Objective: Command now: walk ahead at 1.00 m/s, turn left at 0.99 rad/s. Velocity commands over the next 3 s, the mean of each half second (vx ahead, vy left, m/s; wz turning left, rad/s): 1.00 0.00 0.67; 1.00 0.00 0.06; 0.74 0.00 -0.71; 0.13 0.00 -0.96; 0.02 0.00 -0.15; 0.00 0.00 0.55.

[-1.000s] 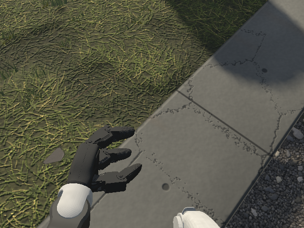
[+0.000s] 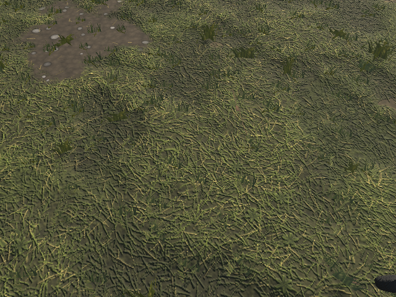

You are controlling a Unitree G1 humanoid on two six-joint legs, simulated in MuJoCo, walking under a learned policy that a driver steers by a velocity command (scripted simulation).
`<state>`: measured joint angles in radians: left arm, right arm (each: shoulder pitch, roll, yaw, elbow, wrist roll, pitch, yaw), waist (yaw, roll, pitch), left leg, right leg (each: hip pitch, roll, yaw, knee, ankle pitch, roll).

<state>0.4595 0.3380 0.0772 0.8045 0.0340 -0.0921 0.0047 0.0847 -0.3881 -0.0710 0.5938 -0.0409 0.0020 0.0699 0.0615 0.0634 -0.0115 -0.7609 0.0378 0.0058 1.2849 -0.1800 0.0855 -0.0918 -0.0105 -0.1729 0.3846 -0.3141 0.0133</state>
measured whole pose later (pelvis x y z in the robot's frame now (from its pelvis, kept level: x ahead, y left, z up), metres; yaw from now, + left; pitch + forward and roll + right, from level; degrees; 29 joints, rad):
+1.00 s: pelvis +0.91 +0.16 +0.00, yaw +21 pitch +2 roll -3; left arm 0.56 0.26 0.04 0.93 -0.01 -0.11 -0.03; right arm 0.00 -0.26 0.03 0.64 -0.03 -0.07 0.07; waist 0.08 0.03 0.01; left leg -0.74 0.11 -0.01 0.71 0.07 0.06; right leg 0.12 0.08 -0.04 0.14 -0.29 -0.04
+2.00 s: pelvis +1.50 +0.38 -0.01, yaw -30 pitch +1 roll +1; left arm 0.15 0.35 0.11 0.54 -0.02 0.06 0.03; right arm 0.07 -0.29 -0.07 0.69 -0.02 -0.03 -0.02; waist 0.03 -0.03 0.04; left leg -0.38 -0.07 -0.14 0.50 -0.11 -0.02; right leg -0.43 0.23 0.32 0.80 -0.43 -0.02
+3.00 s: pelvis +1.53 +0.42 +0.01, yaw -14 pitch +2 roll -1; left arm 0.18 0.30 0.08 0.73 0.00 0.03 0.03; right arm 0.13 -0.25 -0.04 0.62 -0.02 0.02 -0.02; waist 0.02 -0.04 0.02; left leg -0.27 -0.06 -0.02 0.46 -0.22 0.07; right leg -0.53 -0.06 0.02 0.92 -0.28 0.08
